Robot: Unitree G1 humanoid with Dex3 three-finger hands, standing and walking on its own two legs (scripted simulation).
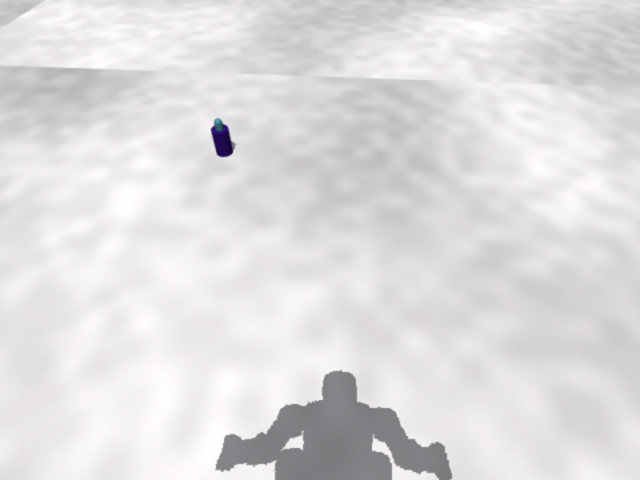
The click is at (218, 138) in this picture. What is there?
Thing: necked bottle
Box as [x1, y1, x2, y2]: [211, 118, 232, 156]
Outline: 216,118 214,120 215,125 211,128 216,152 220,156 226,156 232,152 227,126 224,125 220,119
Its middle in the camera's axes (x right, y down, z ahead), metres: -0.51 -0.53 +2.00
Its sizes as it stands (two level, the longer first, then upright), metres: 0.087 0.087 0.201
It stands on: the floor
